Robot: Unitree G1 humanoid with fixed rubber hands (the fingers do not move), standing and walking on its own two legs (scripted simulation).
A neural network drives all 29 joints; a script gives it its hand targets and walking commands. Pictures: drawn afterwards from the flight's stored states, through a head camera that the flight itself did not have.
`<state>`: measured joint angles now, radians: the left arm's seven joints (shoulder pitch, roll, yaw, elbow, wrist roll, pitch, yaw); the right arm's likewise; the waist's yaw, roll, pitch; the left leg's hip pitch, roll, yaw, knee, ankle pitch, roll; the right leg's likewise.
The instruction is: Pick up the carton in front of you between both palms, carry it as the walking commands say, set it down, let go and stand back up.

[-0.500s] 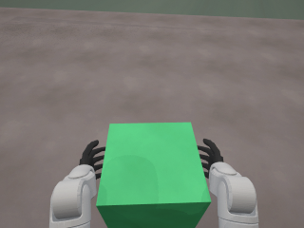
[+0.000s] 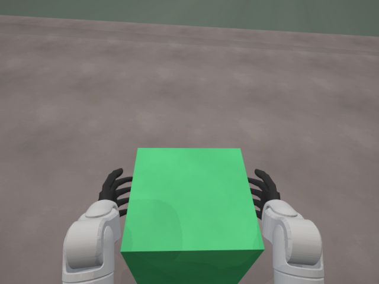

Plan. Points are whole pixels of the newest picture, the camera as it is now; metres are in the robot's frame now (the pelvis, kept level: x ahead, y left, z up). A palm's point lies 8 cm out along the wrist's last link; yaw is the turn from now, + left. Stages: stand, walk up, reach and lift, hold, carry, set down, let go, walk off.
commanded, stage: carry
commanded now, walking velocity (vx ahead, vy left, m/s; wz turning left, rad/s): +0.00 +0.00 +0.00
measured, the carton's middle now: (188, 221) +0.28 +0.00 +0.02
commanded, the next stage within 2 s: hold in 1.74 s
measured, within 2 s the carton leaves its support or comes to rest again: neither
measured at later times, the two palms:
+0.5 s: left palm (121, 202) +0.30 +0.14 +0.05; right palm (262, 202) +0.30 -0.16 +0.05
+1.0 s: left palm (119, 215) +0.28 +0.14 +0.04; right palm (263, 214) +0.28 -0.16 +0.04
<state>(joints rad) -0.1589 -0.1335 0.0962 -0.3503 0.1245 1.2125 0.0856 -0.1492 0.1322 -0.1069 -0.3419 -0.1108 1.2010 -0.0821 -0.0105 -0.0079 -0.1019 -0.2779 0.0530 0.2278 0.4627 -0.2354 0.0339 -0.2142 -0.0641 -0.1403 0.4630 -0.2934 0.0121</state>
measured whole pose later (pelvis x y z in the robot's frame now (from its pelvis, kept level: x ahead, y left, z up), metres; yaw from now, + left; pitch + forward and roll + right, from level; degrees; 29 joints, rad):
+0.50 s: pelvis +0.04 -0.01 -0.01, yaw -1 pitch +4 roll +0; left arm -0.12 -0.13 0.10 -0.12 0.18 1.00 0.05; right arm -0.12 0.13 -0.09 -0.11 -0.18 1.00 -0.05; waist 0.00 0.00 -0.14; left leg -0.28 0.07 0.18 0.55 -0.33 0.00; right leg -0.20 -0.06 -0.15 0.53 -0.38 0.01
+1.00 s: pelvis -0.01 -0.01 +0.00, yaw +0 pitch +2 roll +0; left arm -0.22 -0.14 0.18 0.19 0.25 0.71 0.02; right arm -0.22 0.14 -0.18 0.19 -0.24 0.71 -0.02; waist 0.00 0.00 -0.11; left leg -0.30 0.07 0.18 0.51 -0.24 0.01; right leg -0.23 -0.06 -0.16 0.51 -0.31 0.00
